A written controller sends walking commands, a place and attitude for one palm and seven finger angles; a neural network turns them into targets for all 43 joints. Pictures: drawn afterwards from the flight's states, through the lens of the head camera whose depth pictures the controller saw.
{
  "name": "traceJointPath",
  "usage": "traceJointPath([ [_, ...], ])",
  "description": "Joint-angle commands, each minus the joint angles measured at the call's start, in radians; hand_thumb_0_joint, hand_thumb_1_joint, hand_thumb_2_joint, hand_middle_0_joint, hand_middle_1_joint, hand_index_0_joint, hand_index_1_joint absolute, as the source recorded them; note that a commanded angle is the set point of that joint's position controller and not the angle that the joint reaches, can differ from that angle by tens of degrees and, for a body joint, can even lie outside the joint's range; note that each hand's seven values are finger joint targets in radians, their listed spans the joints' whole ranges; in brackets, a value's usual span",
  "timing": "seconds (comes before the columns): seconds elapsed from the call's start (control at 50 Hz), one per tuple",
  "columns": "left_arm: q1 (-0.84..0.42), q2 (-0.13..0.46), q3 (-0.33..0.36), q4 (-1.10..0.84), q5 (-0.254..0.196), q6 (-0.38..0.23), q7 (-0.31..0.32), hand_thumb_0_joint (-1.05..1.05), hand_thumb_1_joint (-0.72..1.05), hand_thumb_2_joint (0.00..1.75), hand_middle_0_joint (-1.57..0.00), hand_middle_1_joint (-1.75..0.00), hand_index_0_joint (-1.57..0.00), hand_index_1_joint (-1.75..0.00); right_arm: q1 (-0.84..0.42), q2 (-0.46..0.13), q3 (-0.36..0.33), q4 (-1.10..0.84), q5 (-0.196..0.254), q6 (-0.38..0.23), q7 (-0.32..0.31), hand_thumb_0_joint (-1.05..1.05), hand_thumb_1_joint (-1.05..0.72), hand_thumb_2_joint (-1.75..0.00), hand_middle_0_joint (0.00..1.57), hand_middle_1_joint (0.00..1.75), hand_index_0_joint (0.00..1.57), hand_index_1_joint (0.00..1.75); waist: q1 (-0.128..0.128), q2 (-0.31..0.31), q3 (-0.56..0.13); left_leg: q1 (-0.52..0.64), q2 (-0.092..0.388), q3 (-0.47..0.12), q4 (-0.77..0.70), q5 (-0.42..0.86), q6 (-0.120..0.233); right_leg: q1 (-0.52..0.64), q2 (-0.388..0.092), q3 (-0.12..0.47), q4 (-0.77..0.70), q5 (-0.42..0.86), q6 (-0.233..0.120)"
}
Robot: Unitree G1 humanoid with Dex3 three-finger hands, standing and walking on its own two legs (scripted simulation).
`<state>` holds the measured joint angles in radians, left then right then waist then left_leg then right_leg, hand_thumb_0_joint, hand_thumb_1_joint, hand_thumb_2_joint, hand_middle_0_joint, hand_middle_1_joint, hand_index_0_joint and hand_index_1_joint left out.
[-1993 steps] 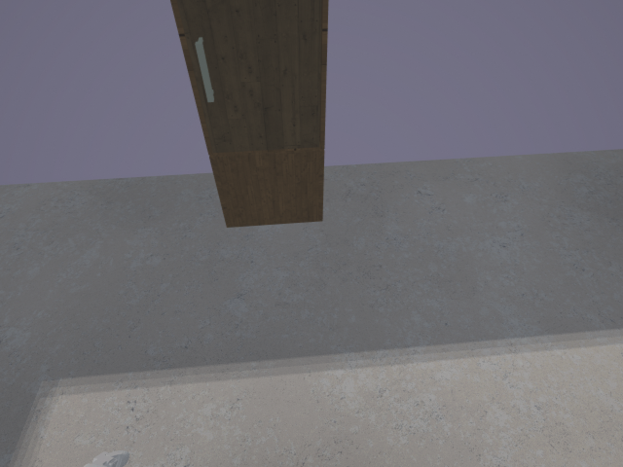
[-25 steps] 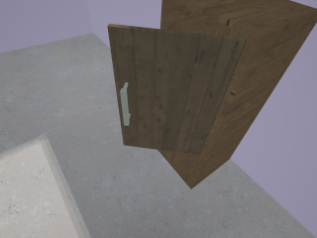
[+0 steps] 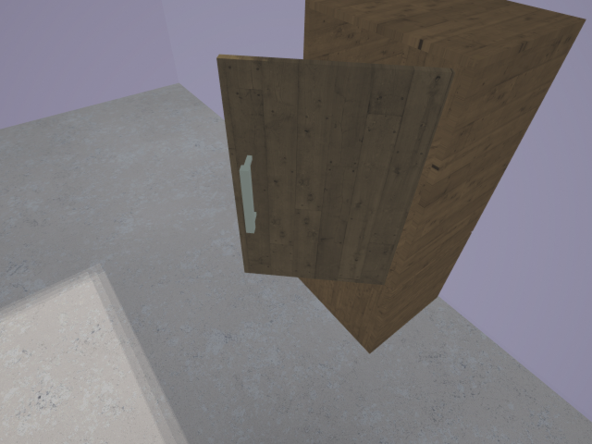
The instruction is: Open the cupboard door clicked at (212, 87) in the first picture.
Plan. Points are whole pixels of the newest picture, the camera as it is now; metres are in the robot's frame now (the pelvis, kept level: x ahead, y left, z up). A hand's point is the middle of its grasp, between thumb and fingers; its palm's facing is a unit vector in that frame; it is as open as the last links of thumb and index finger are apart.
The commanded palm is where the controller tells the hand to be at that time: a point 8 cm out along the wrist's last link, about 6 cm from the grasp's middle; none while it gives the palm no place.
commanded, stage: come to a stop and stand still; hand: left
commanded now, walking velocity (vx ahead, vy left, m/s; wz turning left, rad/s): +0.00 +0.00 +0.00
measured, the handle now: (249, 195) +0.61 +0.14 -0.03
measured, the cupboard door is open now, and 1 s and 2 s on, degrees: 47 47 47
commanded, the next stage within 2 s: look again from close up in 0.18 s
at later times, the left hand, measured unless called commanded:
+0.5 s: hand out of the picture -0.05 +0.17 -0.18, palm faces +0.01 -0.99 -0.15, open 7.4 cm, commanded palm none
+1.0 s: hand out of the picture +0.07 +0.20 -0.11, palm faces +0.23 -0.94 -0.24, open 7.3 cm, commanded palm +0.10 +0.22 -0.07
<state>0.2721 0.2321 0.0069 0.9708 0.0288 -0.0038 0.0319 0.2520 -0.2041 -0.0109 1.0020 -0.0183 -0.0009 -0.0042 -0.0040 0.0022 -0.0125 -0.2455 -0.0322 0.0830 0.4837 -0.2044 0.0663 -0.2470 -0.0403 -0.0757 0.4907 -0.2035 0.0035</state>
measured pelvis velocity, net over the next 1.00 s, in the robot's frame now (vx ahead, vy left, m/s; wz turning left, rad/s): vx -0.01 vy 0.01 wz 0.03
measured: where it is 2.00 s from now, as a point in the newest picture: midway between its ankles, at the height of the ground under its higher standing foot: outside the picture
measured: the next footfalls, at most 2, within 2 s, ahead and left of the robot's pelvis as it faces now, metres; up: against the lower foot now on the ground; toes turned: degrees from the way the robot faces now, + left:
none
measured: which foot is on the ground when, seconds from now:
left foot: down 0.00-1.00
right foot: down 0.00-1.00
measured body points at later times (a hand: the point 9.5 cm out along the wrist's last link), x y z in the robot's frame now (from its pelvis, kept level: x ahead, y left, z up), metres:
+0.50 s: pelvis -0.01 +0.01 +0.00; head -0.01 +0.02 +0.45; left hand -0.04 +0.22 -0.16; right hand -0.02 -0.21 -0.15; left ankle +0.04 +0.08 -0.74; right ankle +0.04 -0.12 -0.74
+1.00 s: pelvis -0.01 +0.01 -0.01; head -0.02 +0.01 +0.44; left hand +0.05 +0.25 -0.10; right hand +0.02 -0.23 -0.14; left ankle +0.04 +0.08 -0.74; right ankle +0.04 -0.12 -0.73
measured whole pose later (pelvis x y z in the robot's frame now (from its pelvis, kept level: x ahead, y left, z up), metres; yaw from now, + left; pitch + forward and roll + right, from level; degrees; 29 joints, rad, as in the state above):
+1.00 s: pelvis -0.01 +0.01 -0.01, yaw +2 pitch -2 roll +0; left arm 0.58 0.19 0.00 0.36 -0.11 0.03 0.15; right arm 0.40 -0.18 0.03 0.90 0.06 -0.19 -0.06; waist -0.03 -0.01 -0.01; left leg -0.31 -0.05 0.08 0.54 -0.21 0.06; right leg -0.32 -0.04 -0.05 0.60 -0.28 -0.01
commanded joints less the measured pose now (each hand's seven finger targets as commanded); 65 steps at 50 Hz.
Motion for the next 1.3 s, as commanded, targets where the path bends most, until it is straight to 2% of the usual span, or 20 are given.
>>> traceJointPath([
  [0.0, 0.039, 0.103, 0.019, -0.024, -0.005, -0.014, 0.002, 0.00, 0.90, 0.90, -0.20, -0.30, -0.20, -0.30, -0.007, -0.139, -0.034, -0.041, -0.001, -0.025, -0.006, 0.00, -0.90, -0.90, 0.20, 0.30, 0.20, 0.30, 0.006, -0.021, 0.074, -0.081, 0.139, -0.185, -0.193, -0.185, -0.015, -0.002, -0.073, 0.123, -0.114, -0.098, -0.036],
  [0.38, 0.165, -0.003, -0.002, 0.094, -0.002, -0.015, 0.015, 0.00, 0.90, 0.90, -0.20, -0.30, -0.20, -0.30, 0.060, -0.060, -0.024, 0.076, 0.010, -0.019, -0.014, 0.00, -0.90, -0.90, 0.20, 0.30, 0.20, 0.30, 0.006, 0.021, 0.099, -0.070, 0.149, -0.181, -0.245, -0.223, -0.025, 0.008, -0.067, 0.105, -0.128, -0.044, -0.020],
  [0.46, 0.184, -0.020, -0.002, 0.103, -0.001, -0.016, 0.016, 0.00, 0.90, 0.90, -0.20, -0.30, -0.20, -0.30, 0.074, -0.049, -0.026, 0.084, 0.011, -0.016, -0.016, 0.00, -0.90, -0.90, 0.20, 0.30, 0.20, 0.30, 0.006, -0.005, 0.108, -0.082, 0.146, -0.180, -0.241, -0.234, -0.025, 0.002, -0.066, 0.110, -0.133, -0.064, -0.019],
  [0.84, 0.204, -0.043, 0.007, 0.107, 0.001, -0.018, 0.018, 0.00, 0.90, 0.90, -0.20, -0.30, -0.20, -0.30, 0.105, -0.021, -0.026, 0.094, 0.009, -0.018, -0.018, 0.00, -0.90, -0.90, 0.20, 0.30, 0.20, 0.30, 0.006, -0.017, 0.115, -0.087, 0.148, -0.183, -0.250, -0.222, -0.025, -0.002, -0.064, 0.115, -0.134, -0.050, -0.021],
  [0.86, 0.206, -0.002, -0.009, 0.131, 0.013, -0.015, 0.047, 0.00, 0.90, 0.90, -0.20, -0.30, -0.20, -0.30, -0.008, -0.063, -0.011, 0.006, 0.007, -0.020, -0.010, 0.00, -0.90, -0.90, 0.20, 0.30, 0.20, 0.30, 0.041, 0.001, 0.164, -0.134, 0.128, -0.054, -0.059, -0.171, -0.064, -0.027, -0.074, 0.075, -0.093, -0.051, -0.030],
  [0.88, -0.526, 0.177, 0.042, -1.457, -0.201, -0.244, 0.042, 0.00, 0.88, 0.89, -0.20, -0.32, -0.20, -0.32, 0.029, -0.227, -0.012, -0.397, 0.045, -0.171, -0.063, 0.00, -0.90, -0.90, 0.20, 0.30, 0.20, 0.30, -0.136, 0.180, -0.355, 0.206, 0.050, -0.099, -0.123, -0.113, -0.065, 0.023, 0.033, 0.006, 0.011, -0.070, -0.026],
  [0.9, -0.189, 0.143, 0.072, -1.218, -0.148, -0.192, 0.110, 0.00, 0.85, 0.88, -0.20, -0.33, -0.20, -0.33, -0.054, -0.159, 0.026, -0.316, 0.075, -0.272, -0.088, 0.00, -0.90, -0.90, 0.20, 0.30, 0.20, 0.30, -0.033, 0.203, -0.312, 0.115, 0.093, -0.160, -0.166, -0.292, -0.071, -0.047, 0.050, -0.013, 0.091, -0.163, -0.045],
  [0.92, 0.104, -0.009, -0.017, -1.053, -0.153, -0.073, 0.139, 0.00, 0.83, 0.87, -0.21, -0.34, -0.21, -0.34, -0.039, -0.119, 0.016, -0.321, 0.091, -0.307, -0.075, 0.00, -0.90, -0.90, 0.20, 0.30, 0.20, 0.30, -0.043, 0.177, -0.108, -0.053, 0.109, -0.236, -0.220, -0.423, -0.107, -0.167, 0.068, -0.043, 0.142, -0.217, -0.034],
  [0.94, 0.136, -0.140, -0.105, -1.017, -0.189, -0.057, 0.127, 0.00, 0.81, 0.86, -0.21, -0.36, -0.21, -0.36, -0.022, -0.142, 0.008, -0.297, 0.105, -0.319, -0.074, 0.00, -0.90, -0.90, 0.20, 0.30, 0.20, 0.30, -0.048, 0.116, -0.001, -0.120, 0.088, -0.216, -0.183, -0.445, -0.086, -0.190, 0.067, -0.038, 0.145, -0.179, -0.030],
  [0.96, 0.105, -0.150, -0.137, -1.123, -0.219, -0.103, 0.105, 0.00, 0.78, 0.85, -0.21, -0.37, -0.21, -0.37, -0.037, -0.167, -0.002, -0.350, 0.107, -0.344, -0.076, 0.00, -0.90, -0.90, 0.20, 0.30, 0.20, 0.30, -0.052, 0.131, 0.061, -0.141, 0.070, -0.199, -0.106, -0.416, -0.068, -0.201, 0.058, -0.034, 0.122, -0.190, -0.027],
  [0.98, 0.107, -0.113, -0.117, -1.109, -0.220, -0.145, 0.093, 0.00, 0.76, 0.84, -0.21, -0.39, -0.21, -0.39, -0.042, -0.185, -0.003, -0.369, 0.092, -0.363, -0.074, 0.00, -0.90, -0.90, 0.20, 0.30, 0.20, 0.30, -0.063, 0.072, 0.059, -0.180, 0.054, -0.191, -0.036, -0.418, -0.063, -0.236, 0.051, -0.021, 0.098, -0.259, -0.023],
  [1.0, 0.095, -0.092, -0.088, -1.056, -0.219, -0.195, 0.074, 0.00, 0.74, 0.83, -0.21, -0.40, -0.21, -0.40, -0.043, -0.191, -0.007, -0.391, 0.071, -0.371, -0.071, 0.00, -0.90, -0.90, 0.20, 0.30, 0.20, 0.30, -0.079, -0.071, 0.075, -0.237, 0.039, -0.196, 0.041, -0.419, -0.063, -0.310, 0.048, -0.015, 0.096, -0.352, -0.017],
  [1.02, 0.090, -0.090, -0.072, -0.939, -0.215, -0.248, 0.034, 0.00, 0.71, 0.82, -0.21, -0.42, -0.21, -0.42, -0.045, -0.198, -0.025, -0.416, 0.063, -0.373, -0.059, 0.00, -0.90, -0.90, 0.20, 0.30, 0.20, 0.30, -0.086, -0.164, 0.089, -0.292, 0.019, -0.176, 0.128, -0.397, -0.064, -0.385, 0.041, -0.005, 0.108, -0.412, -0.017],
  [1.04, 0.111, -0.090, -0.025, -0.841, -0.216, -0.322, -0.014, 0.00, 0.69, 0.81, -0.22, -0.43, -0.22, -0.43, -0.050, -0.194, -0.044, -0.427, 0.048, -0.373, -0.049, 0.00, -0.90, -0.90, 0.20, 0.30, 0.20, 0.30, -0.064, -0.290, 0.059, -0.375, 0.019, -0.161, 0.211, -0.382, -0.070, -0.468, 0.040, 0.000, 0.161, -0.481, -0.019],
  [1.06, 0.221, -0.103, 0.000, -0.779, -0.236, -0.401, -0.083, 0.00, 0.67, 0.80, -0.22, -0.45, -0.22, -0.45, -0.071, -0.188, -0.059, -0.462, 0.038, -0.375, -0.035, 0.00, -0.90, -0.90, 0.20, 0.30, 0.20, 0.30, -0.014, -0.322, 0.014, -0.442, 0.010, -0.125, 0.290, -0.347, -0.072, -0.502, 0.039, 0.014, 0.209, -0.524, -0.024],
  [1.1, 0.356, -0.041, 0.086, -0.767, -0.265, -0.543, -0.233, 0.00, 0.62, 0.78, -0.22, -0.48, -0.22, -0.48, -0.104, -0.185, -0.082, -0.539, 0.030, -0.363, 0.002, 0.00, -0.90, -0.90, 0.20, 0.30, 0.20, 0.30, 0.036, -0.287, -0.073, -0.542, -0.008, -0.088, 0.403, -0.258, -0.074, -0.472, 0.031, 0.072, 0.278, -0.475, -0.040],
  [1.12, 0.391, 0.047, 0.177, -0.714, -0.265, -0.586, -0.309, 0.00, 0.60, 0.77, -0.22, -0.50, -0.22, -0.50, -0.101, -0.191, -0.096, -0.568, 0.039, -0.344, 0.021, 0.00, -0.90, -0.90, 0.20, 0.30, 0.20, 0.30, 0.056, -0.168, -0.097, -0.551, -0.016, -0.080, 0.444, -0.221, -0.080, -0.438, 0.023, 0.108, 0.316, -0.417, -0.062],
  [1.16, 0.332, 0.117, 0.220, -0.781, -0.269, -0.597, -0.390, 0.00, 0.55, 0.75, -0.22, -0.53, -0.22, -0.53, -0.167, -0.191, -0.094, -0.659, 0.058, -0.313, 0.026, 0.00, -0.90, -0.90, 0.20, 0.30, 0.20, 0.30, 0.073, -0.061, -0.109, -0.631, -0.022, -0.074, 0.430, -0.403, -0.071, -0.504, 0.018, 0.118, 0.353, -0.590, -0.059],
  [1.22, 0.246, 0.157, 0.265, -1.021, -0.332, -0.538, -0.375, 0.00, 0.48, 0.72, -0.23, -0.57, -0.23, -0.57, -0.170, -0.192, -0.085, -0.743, 0.066, -0.273, 0.005, 0.00, -0.90, -0.90, 0.20, 0.30, 0.20, 0.30, 0.085, 0.056, -0.172, -0.632, -0.007, -0.117, 0.402, -0.479, -0.057, -0.537, 0.044, 0.101, 0.442, -0.547, -0.057],
  [1.28, 0.144, 0.161, 0.261, -1.303, -0.345, -0.558, -0.316, 0.00, 0.41, 0.69, -0.24, -0.62, -0.24, -0.62, -0.116, -0.163, -0.074, -0.746, 0.059, -0.256, -0.017, 0.00, -0.90, -0.90, 0.20, 0.30, 0.20, 0.30, 0.036, 0.120, -0.277, -0.571, 0.017, -0.143, 0.463, -0.371, -0.040, -0.547, 0.057, 0.105, 0.457, -0.428, -0.054],
])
